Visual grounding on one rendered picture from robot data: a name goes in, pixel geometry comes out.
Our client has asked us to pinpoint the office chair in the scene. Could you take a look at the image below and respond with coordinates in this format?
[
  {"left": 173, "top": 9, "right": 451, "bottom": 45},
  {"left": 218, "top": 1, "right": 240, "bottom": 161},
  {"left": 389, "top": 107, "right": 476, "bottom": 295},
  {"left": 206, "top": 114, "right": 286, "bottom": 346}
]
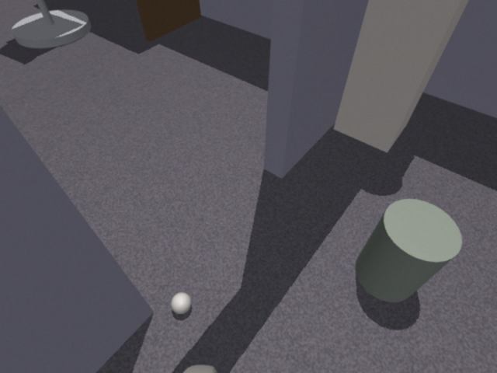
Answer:
[{"left": 12, "top": 0, "right": 91, "bottom": 48}]

